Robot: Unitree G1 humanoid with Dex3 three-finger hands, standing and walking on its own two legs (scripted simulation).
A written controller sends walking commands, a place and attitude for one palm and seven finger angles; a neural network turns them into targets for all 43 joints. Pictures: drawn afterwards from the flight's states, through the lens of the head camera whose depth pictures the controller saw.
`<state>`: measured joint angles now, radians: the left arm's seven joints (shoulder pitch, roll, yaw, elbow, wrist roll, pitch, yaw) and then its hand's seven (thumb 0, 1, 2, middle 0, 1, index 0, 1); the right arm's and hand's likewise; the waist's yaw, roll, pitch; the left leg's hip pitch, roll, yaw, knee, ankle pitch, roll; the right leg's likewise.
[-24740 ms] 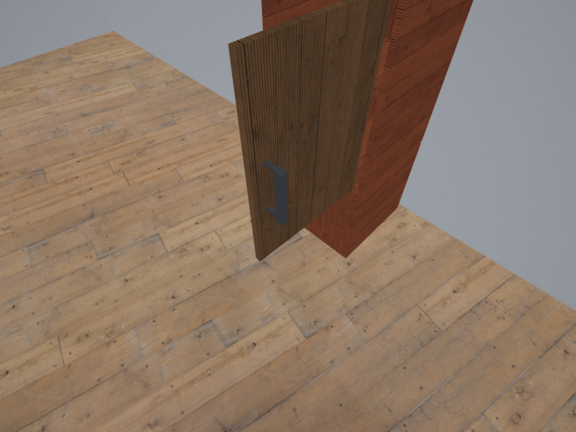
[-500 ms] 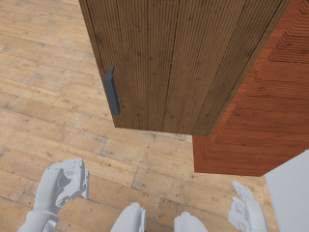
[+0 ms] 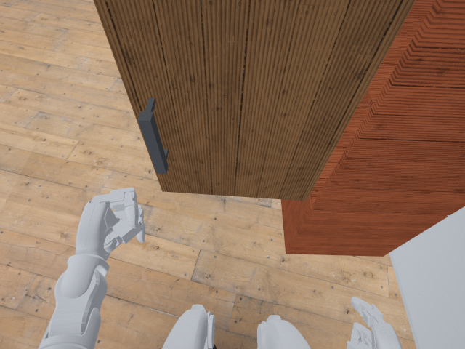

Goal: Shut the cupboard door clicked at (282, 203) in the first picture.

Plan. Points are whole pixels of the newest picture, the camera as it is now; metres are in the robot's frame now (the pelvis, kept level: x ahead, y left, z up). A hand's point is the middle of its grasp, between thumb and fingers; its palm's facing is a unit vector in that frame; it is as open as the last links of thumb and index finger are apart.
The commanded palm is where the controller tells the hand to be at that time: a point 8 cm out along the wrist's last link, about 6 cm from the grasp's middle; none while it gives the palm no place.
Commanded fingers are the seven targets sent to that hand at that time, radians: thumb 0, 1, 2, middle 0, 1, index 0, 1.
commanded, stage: bring the fist close to the handle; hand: left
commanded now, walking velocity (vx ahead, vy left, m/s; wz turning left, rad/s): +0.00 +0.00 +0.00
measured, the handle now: (157, 138) +0.49 +0.17 +0.03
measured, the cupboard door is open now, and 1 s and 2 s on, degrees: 88 88 71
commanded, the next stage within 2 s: push the door shut along its arc in 0.82 s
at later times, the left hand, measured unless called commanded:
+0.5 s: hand (166, 182) +0.39 +0.14 +0.03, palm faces -0.02 -1.00 -0.01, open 3.1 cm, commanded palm +0.36 +0.19 +0.03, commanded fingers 0.00 0.90 0.90 -1.30 -1.50 -1.30 -1.50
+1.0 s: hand (165, 182) +0.39 +0.14 +0.03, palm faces -0.02 -1.00 -0.04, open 3.1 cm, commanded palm +0.38 +0.19 +0.03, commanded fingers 0.00 0.90 0.90 -1.30 -1.50 -1.30 -1.50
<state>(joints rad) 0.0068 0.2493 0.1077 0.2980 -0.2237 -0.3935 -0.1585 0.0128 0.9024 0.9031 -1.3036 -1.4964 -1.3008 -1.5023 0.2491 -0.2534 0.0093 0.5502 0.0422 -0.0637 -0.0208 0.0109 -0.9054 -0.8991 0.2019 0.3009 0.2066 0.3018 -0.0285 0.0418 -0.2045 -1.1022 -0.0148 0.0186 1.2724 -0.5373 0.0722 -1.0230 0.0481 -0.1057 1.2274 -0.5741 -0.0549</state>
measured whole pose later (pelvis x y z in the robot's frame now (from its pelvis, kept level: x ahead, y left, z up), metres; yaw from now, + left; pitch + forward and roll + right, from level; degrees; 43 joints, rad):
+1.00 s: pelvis -0.01 +0.00 +0.00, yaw -1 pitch +22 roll -2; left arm -0.41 0.24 0.14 0.73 -0.15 -0.49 -0.10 0.01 0.90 0.90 -1.31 -1.50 -1.30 -1.50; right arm 0.24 -0.26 -0.01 0.60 0.03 0.04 0.00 0.01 -0.91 -0.90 0.20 0.30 0.21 0.30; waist -0.07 0.03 -0.18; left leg -1.13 -0.01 0.04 1.26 -0.52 0.07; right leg -1.07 0.05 -0.08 1.23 -0.56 -0.06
